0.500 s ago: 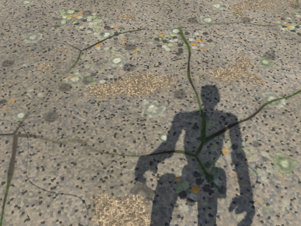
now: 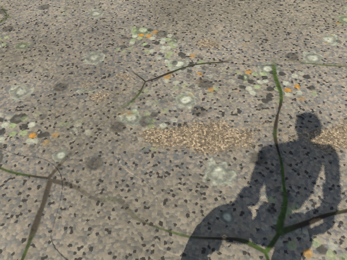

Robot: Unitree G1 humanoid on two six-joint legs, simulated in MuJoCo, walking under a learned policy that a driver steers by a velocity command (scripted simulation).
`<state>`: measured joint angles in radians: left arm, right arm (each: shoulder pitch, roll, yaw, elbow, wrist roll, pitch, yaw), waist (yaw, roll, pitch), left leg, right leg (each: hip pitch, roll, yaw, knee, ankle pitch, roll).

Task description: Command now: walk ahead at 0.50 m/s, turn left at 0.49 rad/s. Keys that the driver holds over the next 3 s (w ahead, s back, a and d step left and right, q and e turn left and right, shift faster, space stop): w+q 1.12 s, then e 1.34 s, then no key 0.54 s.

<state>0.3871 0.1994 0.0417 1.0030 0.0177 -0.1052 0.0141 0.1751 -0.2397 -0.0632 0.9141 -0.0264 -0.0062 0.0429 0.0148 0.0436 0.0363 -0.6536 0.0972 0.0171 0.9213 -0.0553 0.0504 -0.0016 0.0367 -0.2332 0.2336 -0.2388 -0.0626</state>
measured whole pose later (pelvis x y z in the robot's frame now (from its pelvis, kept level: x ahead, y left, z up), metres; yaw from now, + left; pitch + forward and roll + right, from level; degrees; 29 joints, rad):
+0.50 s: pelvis +0.26 +0.06 +0.00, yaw +18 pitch +1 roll +0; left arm 0.11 0.25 0.05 0.80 0.04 -0.03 -0.01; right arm 0.35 -0.26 -0.07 0.92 0.00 -0.05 0.00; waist -0.04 -0.03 0.05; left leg -0.10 -0.15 -0.05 0.30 -0.20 0.14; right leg -0.65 -0.14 0.04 0.95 -0.18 0.06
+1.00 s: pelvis +0.53 +0.11 +0.00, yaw +36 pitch +1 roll -1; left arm 0.30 0.26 0.05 0.83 0.02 -0.09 0.00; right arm 0.21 -0.31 -0.07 0.77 -0.03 0.00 0.05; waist 0.01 0.06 0.04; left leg -0.60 0.03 -0.04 1.10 -0.24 0.05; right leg -0.14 0.01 -0.14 0.32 -0.19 -0.03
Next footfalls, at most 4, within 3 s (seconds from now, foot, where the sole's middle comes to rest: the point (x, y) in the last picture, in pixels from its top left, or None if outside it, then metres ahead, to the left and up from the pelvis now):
0.20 left None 0.25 0.10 -0.78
0.74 right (179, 229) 0.61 0.04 -0.78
1.26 left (97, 215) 0.68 0.38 -0.78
1.76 right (142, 194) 0.77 0.20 -0.78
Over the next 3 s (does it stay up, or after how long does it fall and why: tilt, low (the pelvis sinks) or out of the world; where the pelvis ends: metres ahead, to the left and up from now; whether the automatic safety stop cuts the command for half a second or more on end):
stays up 0.65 0.25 -0.01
